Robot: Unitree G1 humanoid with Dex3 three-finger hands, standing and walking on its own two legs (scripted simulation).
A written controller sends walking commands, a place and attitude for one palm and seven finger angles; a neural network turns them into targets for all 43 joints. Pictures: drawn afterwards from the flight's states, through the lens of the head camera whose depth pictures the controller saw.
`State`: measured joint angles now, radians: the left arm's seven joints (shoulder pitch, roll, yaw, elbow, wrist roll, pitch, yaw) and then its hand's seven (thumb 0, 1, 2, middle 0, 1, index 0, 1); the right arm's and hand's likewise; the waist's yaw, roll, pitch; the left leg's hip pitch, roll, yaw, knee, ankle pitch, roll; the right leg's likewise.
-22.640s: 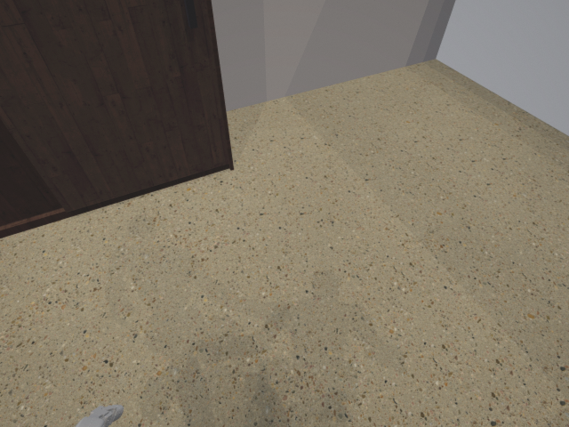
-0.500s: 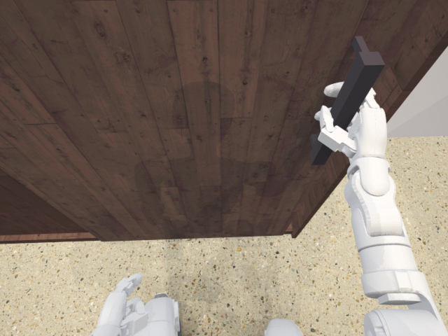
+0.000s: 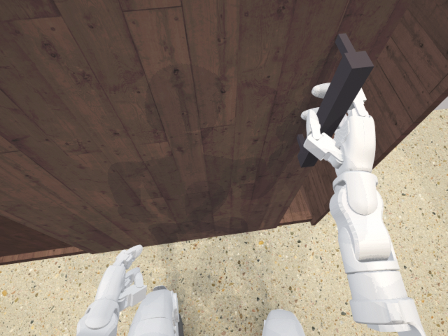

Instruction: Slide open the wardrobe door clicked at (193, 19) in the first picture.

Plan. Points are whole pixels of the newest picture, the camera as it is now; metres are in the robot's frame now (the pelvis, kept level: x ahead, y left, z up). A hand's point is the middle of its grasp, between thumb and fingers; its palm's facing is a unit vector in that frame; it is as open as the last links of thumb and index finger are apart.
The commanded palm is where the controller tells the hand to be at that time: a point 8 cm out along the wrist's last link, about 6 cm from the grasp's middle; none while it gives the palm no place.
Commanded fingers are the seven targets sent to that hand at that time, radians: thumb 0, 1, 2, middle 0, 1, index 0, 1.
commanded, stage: step sideways, sliding the door along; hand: right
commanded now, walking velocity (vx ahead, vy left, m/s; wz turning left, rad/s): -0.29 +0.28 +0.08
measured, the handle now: (321, 112) +0.42 -0.19 +0.11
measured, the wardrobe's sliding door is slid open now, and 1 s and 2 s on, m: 0.17 0.44 0.44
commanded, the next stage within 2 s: stop walking and hold the door there in 0.96 s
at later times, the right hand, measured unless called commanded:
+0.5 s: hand (192, 152) +0.36 +0.01 +0.11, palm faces +0.05 +1.00 -0.03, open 6.3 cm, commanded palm +0.34 +0.00 +0.11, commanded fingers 0.00 -0.90 -0.90 0.45 1.40 0.45 1.40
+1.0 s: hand (125, 157) +0.36 +0.11 +0.12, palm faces +0.27 +0.96 -0.03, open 6.5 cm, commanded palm +0.32 +0.13 +0.11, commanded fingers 0.00 -0.90 -0.90 0.45 1.40 0.45 1.40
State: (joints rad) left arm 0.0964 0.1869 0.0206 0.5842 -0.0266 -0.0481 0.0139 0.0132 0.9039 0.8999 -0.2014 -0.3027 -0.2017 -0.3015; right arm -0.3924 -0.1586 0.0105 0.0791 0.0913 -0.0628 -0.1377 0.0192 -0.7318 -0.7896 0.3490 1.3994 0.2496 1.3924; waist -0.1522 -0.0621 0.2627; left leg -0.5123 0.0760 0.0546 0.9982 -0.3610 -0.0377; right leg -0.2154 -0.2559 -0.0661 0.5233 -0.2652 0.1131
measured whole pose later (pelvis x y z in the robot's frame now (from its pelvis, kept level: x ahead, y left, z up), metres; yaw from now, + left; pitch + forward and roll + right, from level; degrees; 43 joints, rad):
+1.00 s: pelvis -0.02 +0.29 -0.01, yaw +2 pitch -1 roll +2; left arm 0.12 0.22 0.04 0.62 -0.02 -0.05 0.01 0.02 0.91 0.90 -0.20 -0.30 -0.20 -0.30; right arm -0.37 -0.19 -0.11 0.07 0.07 -0.04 -0.18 0.02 -0.72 -0.82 0.36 1.40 0.19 1.34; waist -0.09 0.00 0.23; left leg -0.51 -0.01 0.03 1.12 -0.45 -0.02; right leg -0.27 -0.12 -0.12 0.61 -0.31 0.00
